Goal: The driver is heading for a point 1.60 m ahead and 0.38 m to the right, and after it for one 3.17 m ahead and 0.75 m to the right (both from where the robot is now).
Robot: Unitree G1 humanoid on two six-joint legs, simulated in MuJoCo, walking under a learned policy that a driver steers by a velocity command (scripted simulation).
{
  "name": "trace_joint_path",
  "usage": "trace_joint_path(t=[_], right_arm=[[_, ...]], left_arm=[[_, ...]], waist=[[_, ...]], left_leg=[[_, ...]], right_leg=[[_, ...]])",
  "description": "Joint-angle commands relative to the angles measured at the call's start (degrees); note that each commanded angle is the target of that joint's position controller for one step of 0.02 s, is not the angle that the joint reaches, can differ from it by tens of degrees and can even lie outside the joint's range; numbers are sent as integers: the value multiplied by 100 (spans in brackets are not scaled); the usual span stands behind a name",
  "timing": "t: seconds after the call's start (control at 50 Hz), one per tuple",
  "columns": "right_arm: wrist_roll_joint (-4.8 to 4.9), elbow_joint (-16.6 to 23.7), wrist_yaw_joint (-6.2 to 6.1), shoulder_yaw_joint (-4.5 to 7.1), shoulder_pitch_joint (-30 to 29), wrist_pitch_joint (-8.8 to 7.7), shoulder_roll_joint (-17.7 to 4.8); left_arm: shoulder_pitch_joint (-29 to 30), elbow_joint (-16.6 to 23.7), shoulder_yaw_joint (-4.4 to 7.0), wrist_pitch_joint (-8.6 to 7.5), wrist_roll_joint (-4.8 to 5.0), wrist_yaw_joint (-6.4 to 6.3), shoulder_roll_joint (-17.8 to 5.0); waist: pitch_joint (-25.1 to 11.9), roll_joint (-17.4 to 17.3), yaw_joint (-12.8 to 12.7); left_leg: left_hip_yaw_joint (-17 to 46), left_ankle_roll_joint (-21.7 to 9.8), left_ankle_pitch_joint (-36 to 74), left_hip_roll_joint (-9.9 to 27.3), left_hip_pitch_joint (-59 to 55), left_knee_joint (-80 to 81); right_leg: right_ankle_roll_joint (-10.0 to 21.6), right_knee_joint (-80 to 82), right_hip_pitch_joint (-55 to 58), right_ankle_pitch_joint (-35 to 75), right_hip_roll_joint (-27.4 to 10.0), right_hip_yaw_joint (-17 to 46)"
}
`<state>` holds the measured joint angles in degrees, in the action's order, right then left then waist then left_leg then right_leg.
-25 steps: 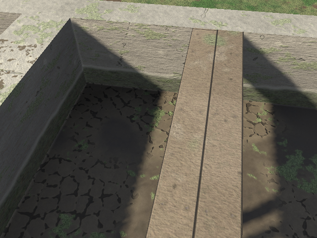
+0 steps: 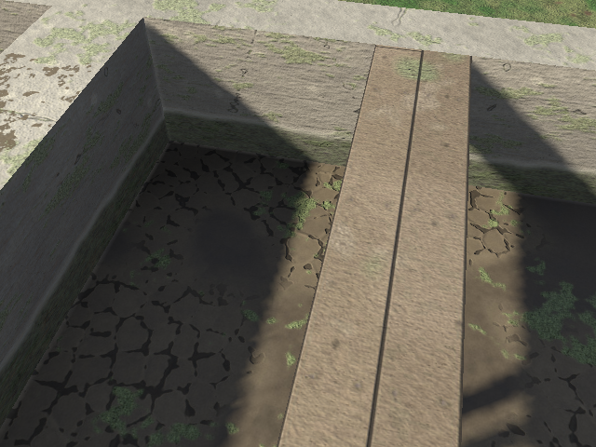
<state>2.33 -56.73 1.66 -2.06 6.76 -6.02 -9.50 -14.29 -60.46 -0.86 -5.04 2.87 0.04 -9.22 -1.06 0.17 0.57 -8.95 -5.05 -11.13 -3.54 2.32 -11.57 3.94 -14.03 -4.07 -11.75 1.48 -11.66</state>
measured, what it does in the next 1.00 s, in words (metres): walks ahead: right foot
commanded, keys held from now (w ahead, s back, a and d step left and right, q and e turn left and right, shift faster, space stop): no key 0.10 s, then w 0.90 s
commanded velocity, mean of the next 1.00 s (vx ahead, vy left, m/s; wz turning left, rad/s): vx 0.33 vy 0.00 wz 0.00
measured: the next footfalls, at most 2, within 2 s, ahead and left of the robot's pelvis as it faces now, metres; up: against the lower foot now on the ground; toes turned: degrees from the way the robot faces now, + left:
right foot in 0.64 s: +0.28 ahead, -0.14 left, +0.00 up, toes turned -16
left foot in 1.16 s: +0.52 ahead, -0.06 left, +0.00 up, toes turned +10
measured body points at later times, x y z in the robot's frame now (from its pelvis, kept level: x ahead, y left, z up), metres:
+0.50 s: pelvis +0.07 -0.02 -0.01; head +0.10 -0.03 +0.44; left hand +0.13 +0.22 -0.16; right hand +0.05 -0.25 -0.16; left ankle -0.05 +0.05 -0.75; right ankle +0.16 -0.14 -0.67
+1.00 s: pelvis +0.31 -0.10 -0.03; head +0.32 -0.12 +0.42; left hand +0.36 +0.13 -0.16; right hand +0.52 -0.29 -0.12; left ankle +0.38 -0.02 -0.65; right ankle +0.24 -0.13 -0.75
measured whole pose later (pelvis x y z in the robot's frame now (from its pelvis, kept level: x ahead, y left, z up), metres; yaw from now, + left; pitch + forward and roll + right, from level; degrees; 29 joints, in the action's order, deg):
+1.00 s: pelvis +0.31 -0.10 -0.03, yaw -2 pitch +5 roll -1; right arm 0.7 -47.0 4.0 0.1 -0.1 -6.5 -8.1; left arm -18.1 -52.6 1.1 -6.2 3.9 3.7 -9.4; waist -4.9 -3.2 -2.2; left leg -11.1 4.7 -10.3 9.3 48.1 -74.4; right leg 6.8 -31.0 -13.8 -23.5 3.2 -16.5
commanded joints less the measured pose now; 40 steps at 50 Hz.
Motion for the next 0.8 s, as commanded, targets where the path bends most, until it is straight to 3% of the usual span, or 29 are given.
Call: trace_joint_path(t=[0.02, 0.1, 0.18, 0.22, 0.26, 0.28, 0.3, 0.32, 0.38, 0.44, 0.46, 0.5, 0.54, 0.56, 0.58, 0.6, 0.62, 0.64, 0.66, 0.68, 0.7, 0.72, 0.74, 0.76, 0.78, 0.8], right_arm=[[18, 296, -6, 60, -146, -76, -502], [66, 379, -18, 40, -205, -97, -490], [75, 438, 11, 97, -113, -76, -653], [9, 460, 87, 171, 138, -87, -786], [-9, 449, 225, 291, 640, -75, -969], [92, 380, 312, 380, 992, -62, -1065], [233, 315, 413, 439, 1206, -82, -1062], [320, 301, 461, 454, 1182, -126, -923], [371, 373, 360, 401, 930, -238, -458], [334, 276, 268, 397, 1246, -265, -532], [334, 228, 245, 415, 1276, -284, -621], [292, 115, 174, 464, 1313, -309, -795], [278, -47, 176, 588, 1450, -375, -1020], [214, -73, 212, 633, 1368, -427, -1088], [72, -80, 317, 641, 1257, -517, -1123], [-50, -34, 363, 631, 872, -559, -1102], [-303, 56, 358, 545, 597, -556, -946], [-367, 210, 360, 496, 212, -444, -851], [175, 441, 440, 657, 479, -411, -951], [545, 158, 453, 738, 1300, -383, -1085], [512, 18, 321, 741, 1528, -331, -1135], [264, 11, 164, 698, 1193, -287, -1103], [8, 53, 52, 570, 846, -225, -801], [-83, 142, 27, 438, 711, -167, -392], [-101, 269, 46, 347, 613, -98, -139], [-120, 487, 76, 314, 433, -75, -95]], left_arm=[[-145, 107, 60, -54, 12, 4, -454], [-83, 31, 60, -61, 11, -18, -576], [75, -55, 81, -104, 131, 64, -679], [147, -93, 124, -97, 183, 186, -761], [205, -102, 149, -16, 277, 347, -757], [334, -56, 199, 41, 328, 395, -869], [341, -32, 276, 77, 301, 404, -1014], [114, -91, 297, 78, 268, 419, -997], [160, 46, 241, 110, 114, 519, -619], [637, 404, 220, 167, 101, 593, -560], [770, 540, 197, 171, 104, 629, -506], [958, 703, 174, 189, 146, 742, -468], [1029, 805, 193, 176, 78, 791, -521], [1055, 875, 228, 171, 44, 778, -633], [669, 956, 278, 162, -66, 774, -882], [139, 848, 387, 130, -104, 750, -1053], [-955, 557, 547, 37, -80, 694, -1320], [-1967, 406, 733, -56, 63, 606, -1821], [-2154, 534, 645, -175, 349, 587, -1890], [-1563, 749, 621, -145, 440, 600, -1697], [-835, 974, 581, -186, 362, 462, -1529], [-636, 975, 567, -276, 363, 386, -1373], [-286, 983, 446, -343, 417, 354, -966], [102, 1036, 296, -325, 506, 299, -540], [331, 1061, 167, -243, 534, 235, -239], [465, 1156, 125, -200, 469, 224, -242]], waist=[[-98, -110, -7], [-128, -96, -44], [-47, -62, 41], [222, -177, 176], [486, -345, 424], [623, -399, 618], [803, -219, 547], [741, -88, 348], [785, 52, 165], [483, -26, 283], [396, -125, 297], [466, -302, 313], [656, -616, 381], [745, -683, 320], [598, -768, 217], [454, -614, -228], [-51, -188, -847], [-671, 805, -1326], [-1259, 1313, -931], [-1541, 1249, -667], [-1447, 975, -512], [-1122, 122, -424], [-539, -351, -192], [-9, -322, 105], [186, -160, 307], [23, -47, 385]], left_leg=[[1058, 3, 2371, 1341, -484, 28], [1064, 31, 2545, 1365, -577, 124], [1217, -169, 175, 1189, -792, 307], [1648, -379, -1010, 1420, -881, 457], [2395, -682, -1916, 2082, -1291, 678], [2784, -913, -1930, 2523, -1496, 843], [2748, -1034, -1344, 2702, -1465, 766], [2353, -953, -723, 2568, -1348, 616], [1209, -555, 649, 1928, -389, 624], [776, -369, 1601, 1662, 80, 532], [585, -291, 1440, 1487, 395, 441], [399, -210, 1080, 1286, 774, 421], [455, -168, -225, 1183, 1004, 283], [559, -163, -311, 1285, 1009, 143], [540, -166, -222, 1283, 1012, -362], [483, -132, 348, 1209, 1148, -1176], [366, -40, 768, 1020, 1420, -2591], [17, 139, -1245, 677, 2321, -4614], [372, 368, -3202, 217, 4558, -6463], [702, 485, -1817, 433, 5660, -7646], [689, 683, -982, 789, 5783, -8695], [548, 897, -540, 1215, 5397, -9108], [446, 1011, -298, 1503, 4871, -8872], [383, 1003, -360, 1611, 4339, -8498], [354, 905, -347, 1616, 3979, -8243], [182, 822, -21, 1494, 3733, -7974]], right_leg=[[160, 208, -397, 967, -1156, 1042], [151, 151, -415, 893, -1174, 1058], [214, 9, -969, -139, -966, 926], [224, -759, -1726, -742, -723, 560], [184, -2225, -3037, -1410, -508, -12], [154, -3527, -3890, -2010, -544, -72], [82, -4861, -4589, -2071, -797, 222], [-29, -5719, -4929, -1733, -1043, 419], [-384, -6046, -4964, -523, -1442, 394], [-705, -5445, -4423, -46, -1336, 43], [-781, -5027, -3963, 61, -1239, -71], [-785, -4295, -3338, 74, -993, -316], [-602, -3493, -2771, -338, -711, -599], [-434, -3281, -2582, -470, -631, -540], [-232, -3010, -2055, -1006, -416, -590], [-104, -2543, -1368, -951, -232, -567], [-56, -2164, -174, -900, -57, -454], [-166, -1490, 976, -2175, -1025, 801], [-295, -355, 2278, -3847, -2588, 3740], [8, 579, 2527, -3333, -3048, 5742], [-58, 377, 2025, -2306, -3063, 5561], [-34, -53, 865, -1284, -2955, 4320], [48, -314, -649, -1026, -2592, 2940], [188, -350, -2059, -1052, -2168, 2115], [217, -308, -2953, -1092, -1777, 1479], [322, -266, -3222, -970, -1467, 991]])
